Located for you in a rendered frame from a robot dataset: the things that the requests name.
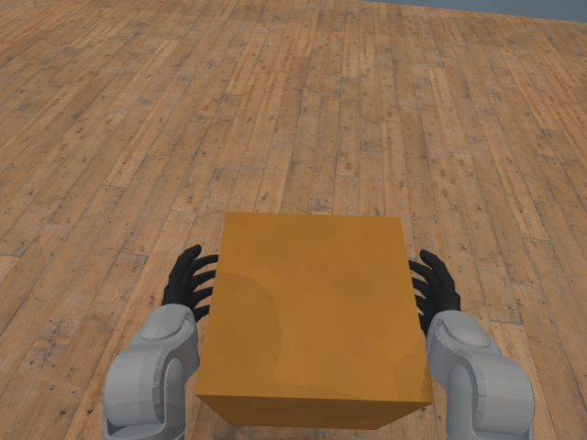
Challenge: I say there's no right robot hand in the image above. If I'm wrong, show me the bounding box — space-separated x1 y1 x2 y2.
408 249 461 337

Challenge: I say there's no carton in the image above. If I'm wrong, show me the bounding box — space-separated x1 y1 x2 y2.
194 212 435 430

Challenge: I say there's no left robot hand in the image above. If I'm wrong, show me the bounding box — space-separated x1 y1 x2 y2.
161 244 219 322

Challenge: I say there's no right robot forearm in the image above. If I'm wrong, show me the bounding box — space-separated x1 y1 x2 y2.
426 310 536 440

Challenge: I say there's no left robot forearm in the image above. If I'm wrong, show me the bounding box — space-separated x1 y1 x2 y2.
103 303 200 440

